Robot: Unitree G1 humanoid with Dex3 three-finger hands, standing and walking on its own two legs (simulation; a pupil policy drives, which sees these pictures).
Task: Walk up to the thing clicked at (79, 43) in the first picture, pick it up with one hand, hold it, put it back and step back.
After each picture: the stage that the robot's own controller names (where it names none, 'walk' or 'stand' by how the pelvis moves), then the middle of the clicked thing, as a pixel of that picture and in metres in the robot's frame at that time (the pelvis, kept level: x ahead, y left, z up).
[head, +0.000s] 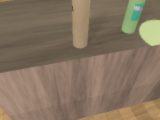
stand; (80, 21) +0.61 +0.03 +0.09
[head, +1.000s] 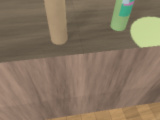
sink last; (56, 14) +0.56 +0.12 +0.13
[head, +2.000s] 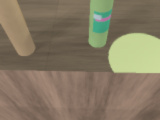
rise first; (14, 24) +0.48 +0.25 +0.13
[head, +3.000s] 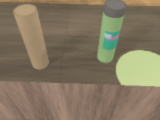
stand; (34, 40) +0.47 +0.20 +0.10
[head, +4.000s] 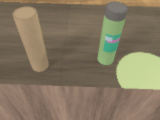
stand; (33, 43) +0.46 +0.20 +0.09
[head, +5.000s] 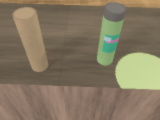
stand; (33, 43) +0.47 +0.20 +0.09
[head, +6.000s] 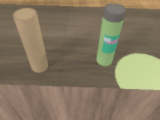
stand; (33, 44) +0.47 +0.20 +0.09
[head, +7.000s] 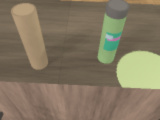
rise first; (33, 40) +0.46 +0.21 +0.09
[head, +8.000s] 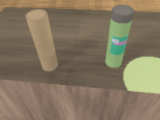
go down; (44, 43) +0.47 +0.20 +0.09
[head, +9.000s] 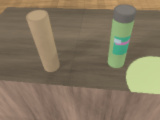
go down; (45, 44) +0.47 +0.20 +0.10
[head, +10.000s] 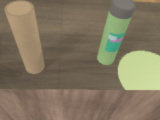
go down; (28, 43) +0.44 +0.18 +0.11
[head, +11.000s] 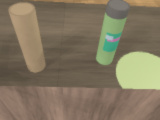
approach; (30, 42) +0.46 +0.18 +0.11
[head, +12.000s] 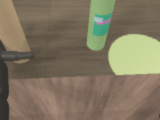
close; (9, 30) +0.46 +0.21 +0.14
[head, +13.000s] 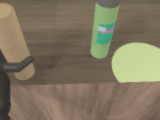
lift; (14, 48) +0.41 +0.21 +0.13
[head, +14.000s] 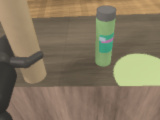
lift; (24, 42) +0.35 +0.17 +0.24
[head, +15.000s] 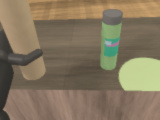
hold; (23, 38) +0.33 +0.17 +0.26
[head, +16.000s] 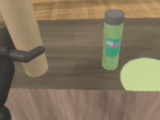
hold; (26, 35) +0.34 +0.17 +0.27
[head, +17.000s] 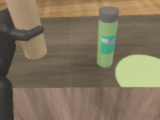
crouch; (25, 16) +0.40 +0.16 +0.29
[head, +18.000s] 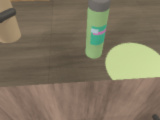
lower; out of the picture +0.49 +0.22 +0.25
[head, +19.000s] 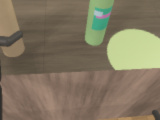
lower; (3, 20) +0.48 +0.21 +0.15
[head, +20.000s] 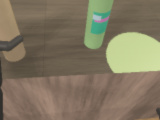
lower; (4, 25) +0.47 +0.22 +0.14
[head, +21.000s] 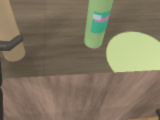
lower; (3, 25) +0.47 +0.22 +0.14
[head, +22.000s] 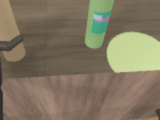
lower; (3, 26) +0.47 +0.22 +0.14
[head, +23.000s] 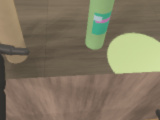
withdraw; (7, 28) +0.47 +0.21 +0.14
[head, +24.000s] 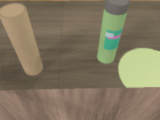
sink last; (25, 44) +0.43 +0.20 +0.13
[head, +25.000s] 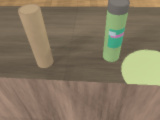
stand; (38, 39) +0.48 +0.21 +0.12
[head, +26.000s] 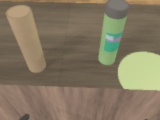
stand; (29, 43) +0.45 +0.21 +0.11
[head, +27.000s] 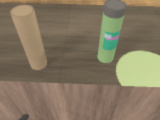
stand; (32, 41) +0.47 +0.22 +0.10
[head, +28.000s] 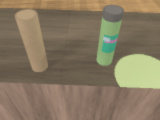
walk; (34, 44) +0.48 +0.21 +0.10
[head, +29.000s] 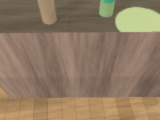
walk; out of the picture +0.70 +0.21 +0.11
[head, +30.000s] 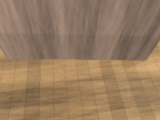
walk; out of the picture +1.06 +0.27 +0.12
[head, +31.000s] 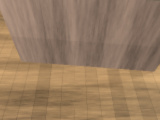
stand; out of the picture +1.13 +0.20 +0.11
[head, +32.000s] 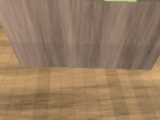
stand; out of the picture +1.15 +0.21 +0.09
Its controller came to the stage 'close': yes
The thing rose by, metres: 0.20
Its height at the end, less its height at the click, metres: +0.00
